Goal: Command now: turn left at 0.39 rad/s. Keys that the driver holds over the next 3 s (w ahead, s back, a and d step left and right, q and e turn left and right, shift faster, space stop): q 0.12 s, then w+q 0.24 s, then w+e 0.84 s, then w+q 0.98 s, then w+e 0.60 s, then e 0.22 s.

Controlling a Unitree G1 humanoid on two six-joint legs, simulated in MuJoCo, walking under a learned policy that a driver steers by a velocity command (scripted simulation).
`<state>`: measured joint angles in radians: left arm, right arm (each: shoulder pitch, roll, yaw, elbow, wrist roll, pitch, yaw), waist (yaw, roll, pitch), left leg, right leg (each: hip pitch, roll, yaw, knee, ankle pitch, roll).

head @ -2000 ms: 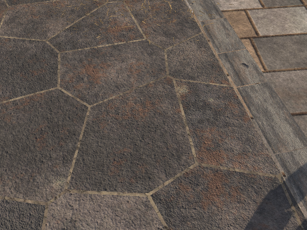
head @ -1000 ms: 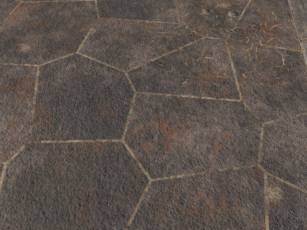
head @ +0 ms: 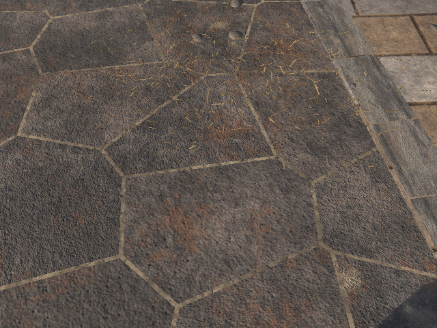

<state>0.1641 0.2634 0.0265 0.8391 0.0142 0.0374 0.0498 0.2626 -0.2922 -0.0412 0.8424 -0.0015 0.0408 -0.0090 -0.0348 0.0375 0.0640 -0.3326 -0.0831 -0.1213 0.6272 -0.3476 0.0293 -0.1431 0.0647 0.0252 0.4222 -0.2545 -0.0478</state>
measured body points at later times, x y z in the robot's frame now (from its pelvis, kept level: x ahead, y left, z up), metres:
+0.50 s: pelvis +0.04 +0.07 +0.00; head +0.05 +0.10 +0.45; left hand +0.01 +0.35 -0.14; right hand +0.22 -0.17 -0.10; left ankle -0.02 +0.13 -0.74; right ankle +0.02 -0.08 -0.68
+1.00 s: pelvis +0.28 +0.10 -0.02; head +0.31 +0.11 +0.43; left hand +0.36 +0.38 -0.15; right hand +0.35 -0.15 -0.15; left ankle +0.14 +0.21 -0.63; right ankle +0.33 +0.08 -0.74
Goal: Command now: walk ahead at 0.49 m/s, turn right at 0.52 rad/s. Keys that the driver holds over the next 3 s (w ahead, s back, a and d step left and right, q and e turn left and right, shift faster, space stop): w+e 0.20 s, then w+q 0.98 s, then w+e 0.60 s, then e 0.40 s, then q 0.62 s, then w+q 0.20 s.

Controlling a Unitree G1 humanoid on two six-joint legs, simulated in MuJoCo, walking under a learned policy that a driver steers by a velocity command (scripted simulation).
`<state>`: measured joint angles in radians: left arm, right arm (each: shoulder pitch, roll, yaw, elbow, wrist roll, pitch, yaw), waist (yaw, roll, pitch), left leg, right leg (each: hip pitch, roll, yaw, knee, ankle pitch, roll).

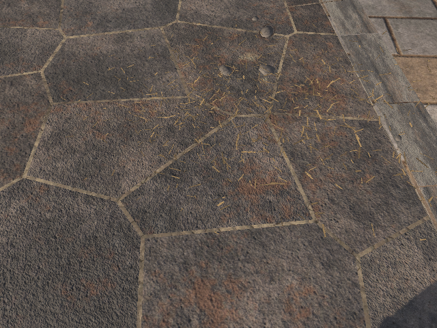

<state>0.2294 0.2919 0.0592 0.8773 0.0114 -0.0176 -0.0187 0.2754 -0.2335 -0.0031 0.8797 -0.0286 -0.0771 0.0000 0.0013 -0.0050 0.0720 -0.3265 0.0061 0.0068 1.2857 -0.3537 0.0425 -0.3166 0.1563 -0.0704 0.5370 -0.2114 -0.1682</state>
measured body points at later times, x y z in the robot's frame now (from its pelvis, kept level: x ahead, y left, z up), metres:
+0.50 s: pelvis +0.30 +0.05 +0.00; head +0.33 +0.05 +0.45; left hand +0.34 +0.32 -0.13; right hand +0.41 -0.23 -0.11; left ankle +0.39 +0.10 -0.72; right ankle +0.11 -0.03 -0.63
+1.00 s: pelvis +0.57 +0.00 +0.00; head +0.60 +0.00 +0.45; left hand +0.76 +0.27 -0.07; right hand +0.59 -0.28 -0.13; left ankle +0.41 +0.10 -0.68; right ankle +0.67 -0.08 -0.72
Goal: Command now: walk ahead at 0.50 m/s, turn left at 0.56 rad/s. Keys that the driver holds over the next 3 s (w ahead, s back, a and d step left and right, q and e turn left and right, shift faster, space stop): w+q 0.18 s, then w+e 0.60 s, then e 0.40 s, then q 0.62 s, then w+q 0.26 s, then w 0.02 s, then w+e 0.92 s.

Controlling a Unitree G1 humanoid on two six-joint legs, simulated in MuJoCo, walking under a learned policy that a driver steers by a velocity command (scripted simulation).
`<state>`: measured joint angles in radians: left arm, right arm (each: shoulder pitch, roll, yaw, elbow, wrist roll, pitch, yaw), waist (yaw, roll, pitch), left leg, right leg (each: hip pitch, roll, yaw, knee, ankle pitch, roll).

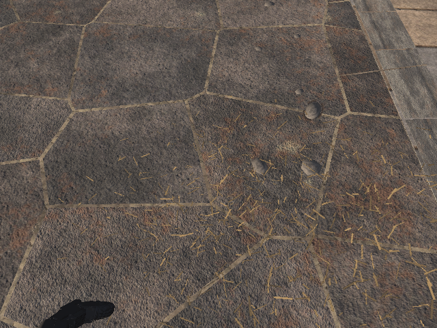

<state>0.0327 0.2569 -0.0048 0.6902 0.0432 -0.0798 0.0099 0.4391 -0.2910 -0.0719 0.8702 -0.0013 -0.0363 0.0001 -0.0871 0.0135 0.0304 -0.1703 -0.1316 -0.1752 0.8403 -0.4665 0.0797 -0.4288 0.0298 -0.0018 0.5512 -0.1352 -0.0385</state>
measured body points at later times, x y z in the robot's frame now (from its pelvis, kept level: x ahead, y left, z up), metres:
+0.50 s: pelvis +0.24 +0.04 +0.00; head +0.27 +0.05 +0.45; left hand +0.15 +0.28 -0.14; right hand +0.48 -0.15 -0.08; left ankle +0.30 +0.13 -0.73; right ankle +0.10 -0.10 -0.68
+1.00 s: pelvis +0.46 +0.01 -0.01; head +0.51 -0.01 +0.44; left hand +0.69 +0.22 -0.11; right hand +0.43 -0.25 -0.15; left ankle +0.32 +0.15 -0.66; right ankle +0.56 -0.06 -0.73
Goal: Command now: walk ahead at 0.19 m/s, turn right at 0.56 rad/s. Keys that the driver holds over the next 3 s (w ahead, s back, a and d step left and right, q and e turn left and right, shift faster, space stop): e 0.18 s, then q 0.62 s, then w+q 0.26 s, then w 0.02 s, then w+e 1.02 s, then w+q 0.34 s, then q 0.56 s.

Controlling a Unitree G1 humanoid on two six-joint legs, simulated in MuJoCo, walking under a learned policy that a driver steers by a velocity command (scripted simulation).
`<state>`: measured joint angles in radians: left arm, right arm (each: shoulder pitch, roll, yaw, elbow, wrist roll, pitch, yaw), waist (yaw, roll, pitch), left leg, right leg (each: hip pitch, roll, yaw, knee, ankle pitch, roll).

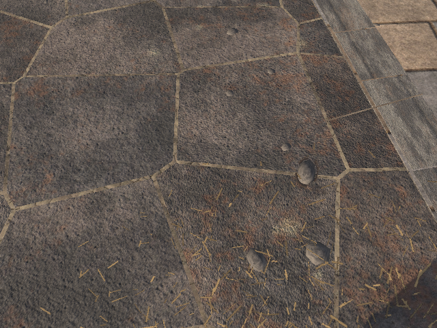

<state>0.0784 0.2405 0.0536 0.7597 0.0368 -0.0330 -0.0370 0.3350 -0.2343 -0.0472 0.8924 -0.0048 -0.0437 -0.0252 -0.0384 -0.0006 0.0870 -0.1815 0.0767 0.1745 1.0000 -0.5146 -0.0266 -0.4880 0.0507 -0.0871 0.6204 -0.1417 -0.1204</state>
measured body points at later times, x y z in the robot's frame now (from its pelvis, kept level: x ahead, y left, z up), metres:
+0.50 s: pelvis +0.07 +0.01 +0.02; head +0.08 +0.01 +0.47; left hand +0.20 +0.25 -0.10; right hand +0.12 -0.25 -0.11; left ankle +0.06 +0.13 -0.70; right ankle +0.11 -0.05 -0.71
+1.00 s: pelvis +0.08 +0.00 +0.03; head +0.10 -0.01 +0.48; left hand +0.14 +0.29 -0.08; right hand +0.23 -0.26 -0.10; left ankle +0.05 +0.12 -0.68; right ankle +0.08 -0.10 -0.71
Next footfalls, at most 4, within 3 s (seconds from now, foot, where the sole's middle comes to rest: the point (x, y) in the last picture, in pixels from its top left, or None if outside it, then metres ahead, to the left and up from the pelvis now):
0.54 left None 0.09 0.13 -0.75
0.92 right None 0.12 -0.09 -0.75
1.36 left None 0.29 0.20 -0.75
1.88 right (214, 265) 0.61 0.04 -0.75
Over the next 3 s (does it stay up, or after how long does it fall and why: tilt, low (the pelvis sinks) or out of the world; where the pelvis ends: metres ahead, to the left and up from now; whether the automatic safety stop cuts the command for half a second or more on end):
stays up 0.96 0.05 0.02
